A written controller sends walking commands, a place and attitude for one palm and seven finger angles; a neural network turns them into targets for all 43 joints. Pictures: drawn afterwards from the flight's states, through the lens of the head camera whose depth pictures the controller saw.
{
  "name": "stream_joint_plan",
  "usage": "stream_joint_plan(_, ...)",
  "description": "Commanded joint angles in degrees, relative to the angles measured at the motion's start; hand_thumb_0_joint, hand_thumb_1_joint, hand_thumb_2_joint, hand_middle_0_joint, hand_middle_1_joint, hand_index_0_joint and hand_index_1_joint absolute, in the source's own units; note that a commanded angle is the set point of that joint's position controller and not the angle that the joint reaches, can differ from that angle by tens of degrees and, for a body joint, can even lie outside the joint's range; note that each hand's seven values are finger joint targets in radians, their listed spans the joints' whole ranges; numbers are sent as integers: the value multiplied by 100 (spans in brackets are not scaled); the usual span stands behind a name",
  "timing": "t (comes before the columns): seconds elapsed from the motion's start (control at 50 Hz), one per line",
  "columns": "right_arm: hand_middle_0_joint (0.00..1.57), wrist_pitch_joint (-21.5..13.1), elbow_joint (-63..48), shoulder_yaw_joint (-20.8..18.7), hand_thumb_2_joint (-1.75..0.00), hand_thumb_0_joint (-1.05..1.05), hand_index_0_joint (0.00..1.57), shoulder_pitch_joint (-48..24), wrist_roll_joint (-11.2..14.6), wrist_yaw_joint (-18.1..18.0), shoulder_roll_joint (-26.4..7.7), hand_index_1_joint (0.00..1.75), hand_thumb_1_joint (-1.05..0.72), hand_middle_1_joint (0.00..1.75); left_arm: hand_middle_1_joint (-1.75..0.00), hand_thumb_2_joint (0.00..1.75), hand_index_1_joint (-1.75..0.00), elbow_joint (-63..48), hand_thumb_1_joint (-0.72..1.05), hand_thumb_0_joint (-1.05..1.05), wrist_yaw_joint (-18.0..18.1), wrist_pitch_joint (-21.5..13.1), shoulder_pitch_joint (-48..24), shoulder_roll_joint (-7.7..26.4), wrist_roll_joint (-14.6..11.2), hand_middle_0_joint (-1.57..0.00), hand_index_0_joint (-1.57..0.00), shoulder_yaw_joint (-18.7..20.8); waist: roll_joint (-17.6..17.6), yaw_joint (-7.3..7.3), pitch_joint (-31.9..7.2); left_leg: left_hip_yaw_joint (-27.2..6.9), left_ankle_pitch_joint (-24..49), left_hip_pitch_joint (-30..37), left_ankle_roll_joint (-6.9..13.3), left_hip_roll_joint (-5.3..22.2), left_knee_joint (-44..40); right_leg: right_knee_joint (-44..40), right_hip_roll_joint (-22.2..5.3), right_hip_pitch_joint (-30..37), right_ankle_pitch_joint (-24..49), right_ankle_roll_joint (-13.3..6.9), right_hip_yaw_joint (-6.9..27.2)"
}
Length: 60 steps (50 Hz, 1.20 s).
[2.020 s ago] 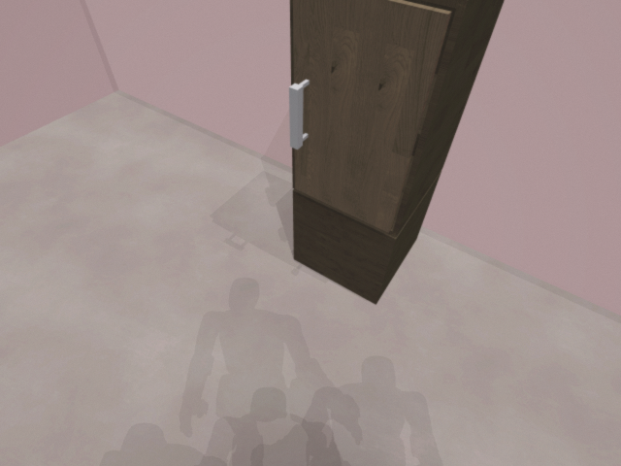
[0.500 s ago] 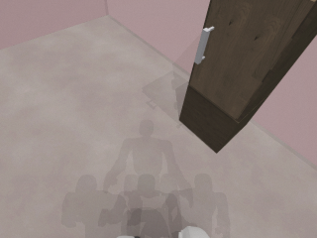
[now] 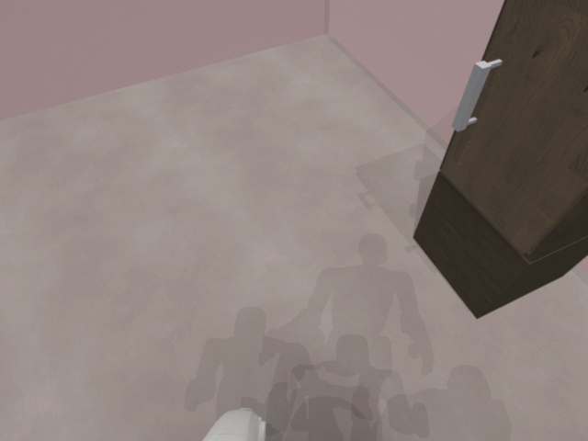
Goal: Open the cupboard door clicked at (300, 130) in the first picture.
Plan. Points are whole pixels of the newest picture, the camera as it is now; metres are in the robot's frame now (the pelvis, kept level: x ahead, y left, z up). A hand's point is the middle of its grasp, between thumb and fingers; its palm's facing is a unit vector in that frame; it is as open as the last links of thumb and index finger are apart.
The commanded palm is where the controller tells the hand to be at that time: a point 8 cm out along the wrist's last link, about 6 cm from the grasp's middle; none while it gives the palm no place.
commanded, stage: walk around to get in front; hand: left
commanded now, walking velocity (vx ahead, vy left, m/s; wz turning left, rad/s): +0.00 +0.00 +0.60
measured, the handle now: (476, 96) +0.85 -0.41 -0.05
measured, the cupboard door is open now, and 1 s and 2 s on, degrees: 0 0 0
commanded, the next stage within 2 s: none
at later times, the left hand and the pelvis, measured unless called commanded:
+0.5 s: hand out of the picture +0.00 +0.26 -0.16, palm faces +0.31 -0.91 -0.30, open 7.4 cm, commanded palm none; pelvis -0.02 +0.01 -0.01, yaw +17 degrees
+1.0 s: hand out of the picture -0.11 +0.19 -0.19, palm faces +0.60 -0.77 -0.22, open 7.4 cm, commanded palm none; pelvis -0.05 -0.01 -0.02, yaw +37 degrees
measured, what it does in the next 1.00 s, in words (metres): steps on the spot, turning left: left foot, then right foot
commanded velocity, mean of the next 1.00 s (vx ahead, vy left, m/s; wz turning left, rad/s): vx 0.00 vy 0.00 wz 0.60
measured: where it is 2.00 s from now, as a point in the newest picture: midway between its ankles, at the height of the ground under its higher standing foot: outside the picture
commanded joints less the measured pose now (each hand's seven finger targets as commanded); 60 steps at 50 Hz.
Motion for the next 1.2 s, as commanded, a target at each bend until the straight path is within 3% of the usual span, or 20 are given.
stream_joint_plan(0.0, 20, -116, -587, 47, -90, 0, 20, -634, 13, 29, -124, 30, -90, 30, -30, 90, -30, -235, 90, 0, 101, -143, 661, 1278, 18, -20, -20, 390, -1179, 422, -607, 266, -320, -304, 10, 64, -787, -383, -1409, 1225, 4058, -716, 645)
stream_joint_plan(0.14, 20, -247, -492, 54, -90, 0, 20, -95, 37, 12, -244, 30, -90, 30, -30, 90, -30, -285, 90, 0, 52, -60, 380, 1395, -4, -20, -20, 493, -1189, 92, -886, 590, 778, 1620, 240, -2, -3366, 518, -1429, 442, 3256, -294, 63)
stream_joint_plan(0.16, 20, -299, -390, -24, -90, 0, 20, 267, 13, 20, -566, 30, -90, 30, -30, 90, -30, -311, 90, 0, 34, -30, 408, 1218, -44, -20, -20, 452, -318, -99, -1177, 144, 1838, 2672, 337, 365, -3972, 1436, -1175, -273, 2291, 15, -257)
stream_joint_plan(0.18, 20, -337, -335, -203, -90, 0, 20, 650, -35, -31, -1293, 30, -90, 30, -30, 90, -30, -547, 90, 0, -13, 9, 268, 815, -96, -20, -20, 355, 1648, -335, -1257, -2027, 4209, 3471, 1073, 2037, -4138, 2779, -258, -2020, -1535, 508, -426)
stream_joint_plan(0.2, 20, -284, -186, -219, -90, 0, 20, 1004, -2, -96, -1398, 30, -90, 30, -30, 90, -30, -726, 90, 0, 41, 92, -155, 791, -34, -20, -20, 274, 1382, -459, -1259, -2252, 5291, 3229, 1584, 2421, -3995, 3373, -159, -2278, -2190, 437, 299)
stream_joint_plan(0.32, 20, -317, -515, 12, -90, 0, 20, -73, -46, -250, -839, 30, -90, 30, -30, 90, -30, -478, 90, 0, -58, 147, -90, 915, -36, -20, -20, 350, 984, 69, -626, -1253, 3227, 2063, 1288, 1290, -4174, 3574, -56, -2053, -655, 511, 624)
stream_joint_plan(0.44, 20, -270, -543, -54, -90, 0, 20, 12, -77, -202, -895, 30, -90, 30, -30, 90, -30, -612, 90, 0, -59, 122, -264, 768, -62, -20, -20, 300, 931, 17, -665, -1674, 2296, 1699, 1324, 1126, -4218, 2123, 268, -1425, -741, 494, 518)
stream_joint_plan(0.52, 20, -215, -687, -108, -90, 0, 20, -314, -39, -175, -860, 30, -90, 30, -30, 90, -30, -469, 90, 0, -31, 33, 391, 809, -97, -20, -20, 328, 911, 357, -795, -1842, 1913, 710, 1120, 846, -3741, 458, 496, 147, -2, 418, 400)
stream_joint_plan(0.54, 20, -215, -718, -102, -90, 0, 20, -330, 4, -150, -682, 30, -90, 30, -30, 90, -30, -411, 90, 0, -6, -22, 637, 988, -67, -20, -20, 381, 391, 495, -859, -1637, 1152, 126, 855, 480, -3320, -368, 215, 865, 320, 380, 610)
stream_joint_plan(0.58, 20, -215, -815, -97, -90, 0, 20, -177, 14, -108, -292, 30, -90, 30, -30, 90, -30, -547, 90, 0, 52, -67, 473, 1772, 43, -20, -20, 476, -1914, 489, -714, -379, -1232, -720, 241, -512, -363, -1638, -2322, 444, -110, -636, 3215)
stream_joint_plan(0.66, 20, -106, -413, -131, -90, 0, 20, 294, -35, 34, -344, 30, -90, 30, -30, 90, -30, -812, 90, 0, 66, -100, -672, 1059, -1, -20, -20, 301, -1201, -147, -391, -363, -2, -392, 161, 90, 1175, -1218, -1391, -428, 456, -585, 1320)
stream_joint_plan(0.7, 20, -91, -373, -79, -90, 0, 20, 268, -19, 79, -223, 30, -90, 30, -30, 90, -30, -813, 90, 0, 47, -119, -548, 1023, 1, -20, -20, 284, -1305, -101, -471, -76, 160, -187, 80, 59, 751, -1072, -1124, -274, 1065, -468, 669)
stream_joint_plan(0.86, 20, -214, -508, 56, -90, 0, 20, -288, 55, 43, -48, 30, -90, 30, -30, 90, -30, -459, 90, 0, 62, -84, 328, 1335, 60, -20, -20, 480, -1285, 453, -770, 458, -692, 381, 87, 129, -1777, -381, -1712, 871, 2762, -761, 518)
stream_joint_plan(0.92, 20, -271, -361, 51, -90, 0, 20, 267, 46, 7, -102, 30, -90, 30, -30, 90, -30, -427, 90, 0, 30, -27, 203, 1341, -7, -20, -20, 500, -1081, 152, -947, 595, 565, 1485, 177, 10, -3276, 293, -1558, 343, 2430, -324, 66)
stream_joint_plan(0.94, 20, -310, -270, 0, -90, 0, 20, 558, 35, 5, -348, 30, -90, 30, -30, 90, -30, -451, 90, 0, 16, 24, 172, 1195, -63, -20, -20, 472, -402, -32, -1059, 299, 1354, 2301, 244, 195, -3969, 938, -1336, -285, 1721, -15, -230)
stream_joint_plan(0.96, 20, -336, -277, -142, -90, 0, 20, 739, -14, -20, -931, 30, -90, 30, -30, 90, -30, -631, 90, 0, -13, 77, 145, 791, -100, -20, -20, 385, 1405, -139, -1033, -1620, 2804, 2933, 747, 1599, -4337, 2099, -510, -1745, -790, 448, -520)
stream_joint_plan(0.98, 20, -308, -173, -224, -90, 0, 20, 1122, -41, -107, -1282, 30, -90, 30, -30, 90, -30, -850, 90, 0, 2, 131, -440, 641, -56, -20, -20, 270, 1781, -436, -915, -2366, 4273, 2752, 1402, 2307, -4314, 3026, -171, -2374, -2115, 491, 44)
stream_joint_plan(1.0, 20, -295, -144, -168, -90, 0, 20, 1135, -76, -150, -1204, 30, -90, 30, -30, 90, -30, -918, 90, 0, -2, 152, -579, 759, -40, -20, -20, 291, 1035, -367, -851, -1997, 3854, 2397, 1619, 2327, -4227, 3378, -290, -2244, -1770, 383, 431)
stream_joint_plan(1.06, 20, -333, -385, -12, -90, 0, 20, 259, -73, -257, -793, 30, -90, 30, -30, 90, -30, -654, 90, 0, -56, 187, -546, 837, -26, -20, -20, 355, 1361, -56, -473, -1417, 2945, 1782, 1296, 1461, -4289, 3644, -174, -2179, -809, 446, 635)
stream_joint_plan(1.18, 20, -317, -419, -31, -90, 0, 20, 274, -64, -252, -869, 30, -90, 30, -30, 90, -30, -572, 90, 0, -76, 141, -440, 749, -80, -20, -20, 307, 849, -26, -729, -1560, 2885, 2145, 1345, 1247, -4195, 2696, 149, -1877, -702, 534, 583)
